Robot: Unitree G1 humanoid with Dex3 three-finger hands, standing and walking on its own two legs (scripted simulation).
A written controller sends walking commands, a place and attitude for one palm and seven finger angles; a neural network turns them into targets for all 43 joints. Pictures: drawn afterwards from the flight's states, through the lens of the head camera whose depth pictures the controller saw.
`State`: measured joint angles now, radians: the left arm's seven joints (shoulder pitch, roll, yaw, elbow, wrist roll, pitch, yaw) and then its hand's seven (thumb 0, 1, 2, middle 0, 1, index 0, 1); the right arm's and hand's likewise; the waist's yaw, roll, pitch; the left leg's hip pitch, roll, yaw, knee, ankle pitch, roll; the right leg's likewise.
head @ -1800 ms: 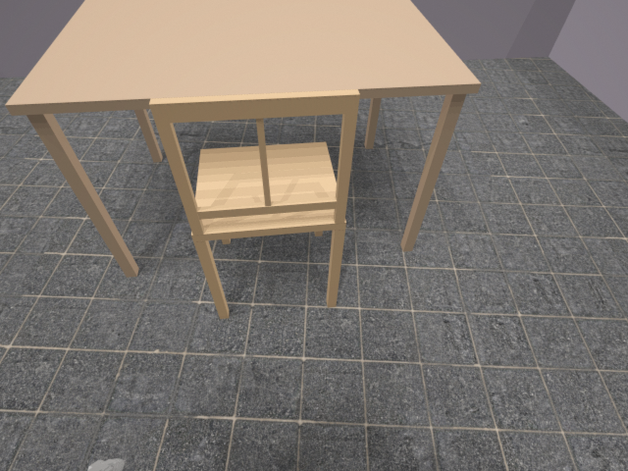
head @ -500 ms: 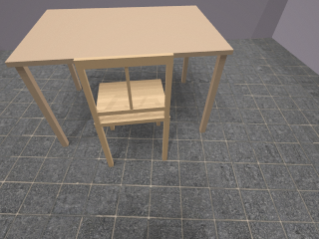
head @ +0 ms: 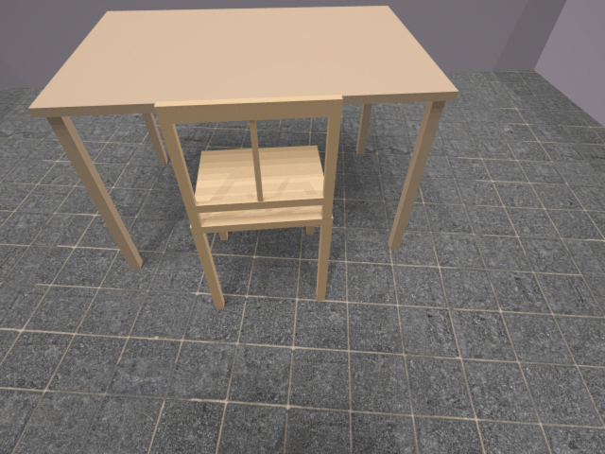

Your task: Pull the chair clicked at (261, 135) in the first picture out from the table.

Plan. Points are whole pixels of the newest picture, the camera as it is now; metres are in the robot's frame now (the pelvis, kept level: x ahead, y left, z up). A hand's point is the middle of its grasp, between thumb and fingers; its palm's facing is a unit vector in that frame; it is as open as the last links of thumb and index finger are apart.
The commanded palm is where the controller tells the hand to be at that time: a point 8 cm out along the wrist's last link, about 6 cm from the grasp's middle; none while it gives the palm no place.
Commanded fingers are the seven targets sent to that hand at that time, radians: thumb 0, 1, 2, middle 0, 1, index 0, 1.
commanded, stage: turn to face it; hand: left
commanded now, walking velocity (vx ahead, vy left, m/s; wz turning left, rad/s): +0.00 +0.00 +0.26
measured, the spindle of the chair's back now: (256, 162) +0.80 +0.16 -0.10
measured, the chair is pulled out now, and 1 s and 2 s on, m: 0.00 0.00 0.00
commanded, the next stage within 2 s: take the last steps up to it in 0.20 s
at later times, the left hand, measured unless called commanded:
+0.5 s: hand out of the picture -0.03 +0.19 -0.19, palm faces +0.09 -0.97 -0.20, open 7.4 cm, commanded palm none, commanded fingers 0.00 0.90 0.90 -0.20 -0.30 -0.20 -0.30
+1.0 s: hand out of the picture -0.03 +0.13 -0.19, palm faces +0.19 -0.98 -0.07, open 7.4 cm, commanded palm none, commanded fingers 0.00 0.90 0.90 -0.20 -0.30 -0.20 -0.30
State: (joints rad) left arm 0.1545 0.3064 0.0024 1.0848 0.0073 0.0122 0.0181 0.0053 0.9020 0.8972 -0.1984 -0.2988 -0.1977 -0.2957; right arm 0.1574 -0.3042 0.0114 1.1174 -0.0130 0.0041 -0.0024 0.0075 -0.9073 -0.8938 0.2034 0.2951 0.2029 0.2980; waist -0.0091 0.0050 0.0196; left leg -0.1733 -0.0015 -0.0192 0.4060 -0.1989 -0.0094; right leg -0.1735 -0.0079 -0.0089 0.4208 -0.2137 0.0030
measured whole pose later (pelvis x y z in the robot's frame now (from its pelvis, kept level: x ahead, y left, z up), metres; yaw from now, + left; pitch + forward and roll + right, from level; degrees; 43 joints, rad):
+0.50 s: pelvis +0.00 +0.00 -0.01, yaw +4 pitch -1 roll +0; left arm 0.34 0.21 0.03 1.09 0.03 0.02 0.01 0.00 0.90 0.90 -0.20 -0.30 -0.20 -0.30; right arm 0.30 -0.14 -0.02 1.09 -0.03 0.00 -0.01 0.01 -0.91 -0.89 0.20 0.30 0.20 0.30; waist -0.01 -0.02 -0.01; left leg -0.27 -0.03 -0.09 0.53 -0.25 0.02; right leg -0.26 -0.01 -0.04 0.60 -0.41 0.00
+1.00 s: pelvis +0.11 +0.02 -0.02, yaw +4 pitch -1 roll +0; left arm 0.52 0.10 0.04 1.19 0.03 -0.01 0.00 0.01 0.90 0.90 -0.20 -0.30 -0.20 -0.30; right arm 0.15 -0.10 -0.04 1.03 -0.03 -0.08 -0.01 0.01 -0.91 -0.89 0.20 0.29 0.20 0.30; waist 0.04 -0.07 0.04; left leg -0.34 0.09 0.17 0.64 -0.28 0.04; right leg -0.25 -0.01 -0.04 0.94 -0.46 -0.03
